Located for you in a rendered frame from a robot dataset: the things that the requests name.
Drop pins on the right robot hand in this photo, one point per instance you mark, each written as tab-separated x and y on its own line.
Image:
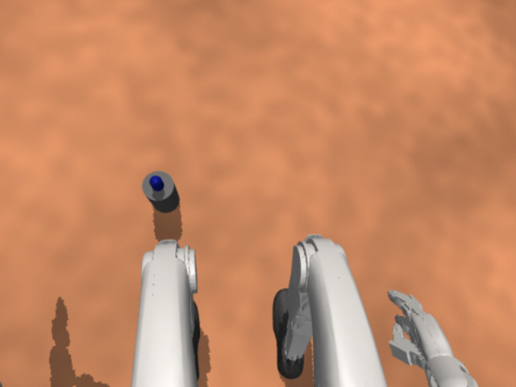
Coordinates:
426	335

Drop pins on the right robot foot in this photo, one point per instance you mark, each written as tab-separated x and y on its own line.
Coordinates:
287	368

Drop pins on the bottle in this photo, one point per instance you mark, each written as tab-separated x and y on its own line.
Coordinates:
160	190

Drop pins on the right robot arm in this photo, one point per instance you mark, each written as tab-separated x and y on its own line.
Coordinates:
447	371

